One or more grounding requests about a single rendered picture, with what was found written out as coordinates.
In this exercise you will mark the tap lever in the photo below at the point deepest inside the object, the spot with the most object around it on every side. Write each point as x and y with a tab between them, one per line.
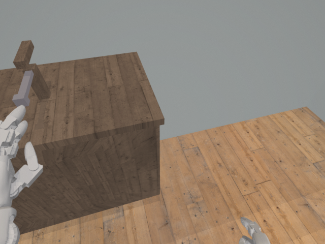
22	97

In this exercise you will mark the counter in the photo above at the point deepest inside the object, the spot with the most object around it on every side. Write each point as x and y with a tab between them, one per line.
94	125

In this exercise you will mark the robot left hand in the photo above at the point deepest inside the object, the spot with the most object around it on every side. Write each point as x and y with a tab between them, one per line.
11	132

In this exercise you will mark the robot right hand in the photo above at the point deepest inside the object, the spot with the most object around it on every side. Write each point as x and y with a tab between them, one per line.
255	232

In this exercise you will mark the robot left forearm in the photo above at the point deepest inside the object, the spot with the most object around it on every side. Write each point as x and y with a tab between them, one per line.
9	231

